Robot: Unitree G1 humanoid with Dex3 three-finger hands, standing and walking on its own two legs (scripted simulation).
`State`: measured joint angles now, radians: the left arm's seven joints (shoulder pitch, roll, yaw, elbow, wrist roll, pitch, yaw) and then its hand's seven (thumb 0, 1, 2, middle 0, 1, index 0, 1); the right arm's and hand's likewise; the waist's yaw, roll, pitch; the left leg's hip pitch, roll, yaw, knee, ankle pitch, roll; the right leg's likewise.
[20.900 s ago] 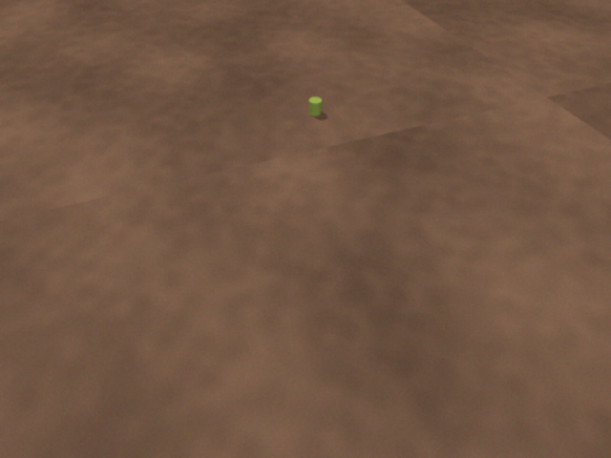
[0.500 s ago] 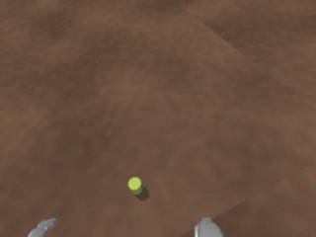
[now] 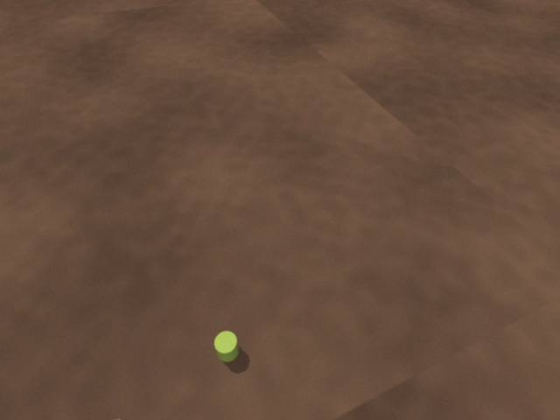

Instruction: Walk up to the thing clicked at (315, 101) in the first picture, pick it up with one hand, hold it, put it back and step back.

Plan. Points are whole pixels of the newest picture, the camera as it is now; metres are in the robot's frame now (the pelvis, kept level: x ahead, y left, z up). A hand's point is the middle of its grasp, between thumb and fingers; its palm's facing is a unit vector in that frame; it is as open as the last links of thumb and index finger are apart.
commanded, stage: stand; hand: left
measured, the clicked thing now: (226, 346) +0.50 +0.19 -0.73
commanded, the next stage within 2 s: walk up in 0.52 s
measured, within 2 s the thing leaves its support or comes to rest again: neither
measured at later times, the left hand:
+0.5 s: hand out of the picture +0.08 +0.25 -0.15, palm faces -0.01 -0.93 -0.36, open 7.3 cm
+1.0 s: hand out of the picture +0.07 +0.29 -0.16, palm faces -0.04 -0.93 -0.37, open 7.3 cm
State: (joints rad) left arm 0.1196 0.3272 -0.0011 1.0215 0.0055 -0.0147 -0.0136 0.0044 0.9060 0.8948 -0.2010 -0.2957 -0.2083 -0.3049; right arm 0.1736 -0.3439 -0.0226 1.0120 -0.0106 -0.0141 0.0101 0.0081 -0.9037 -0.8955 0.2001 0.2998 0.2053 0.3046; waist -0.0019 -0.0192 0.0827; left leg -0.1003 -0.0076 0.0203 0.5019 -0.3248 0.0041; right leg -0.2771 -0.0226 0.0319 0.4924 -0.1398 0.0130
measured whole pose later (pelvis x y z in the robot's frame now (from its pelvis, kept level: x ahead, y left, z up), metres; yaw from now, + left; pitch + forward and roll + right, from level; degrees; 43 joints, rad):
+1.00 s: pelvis -0.08 +0.03 +0.00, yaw +0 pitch -1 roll -1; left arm 0.03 0.41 0.07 0.89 0.02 0.06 0.02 0.00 0.91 0.90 -0.20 -0.30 -0.21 -0.30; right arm 0.14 -0.37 -0.05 0.99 -0.04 0.04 0.00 0.01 -0.90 -0.90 0.20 0.30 0.21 0.30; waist -0.02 -0.03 0.20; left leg -0.30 0.01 0.01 0.62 -0.30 0.04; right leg -0.52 0.12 0.14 1.17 -0.49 0.01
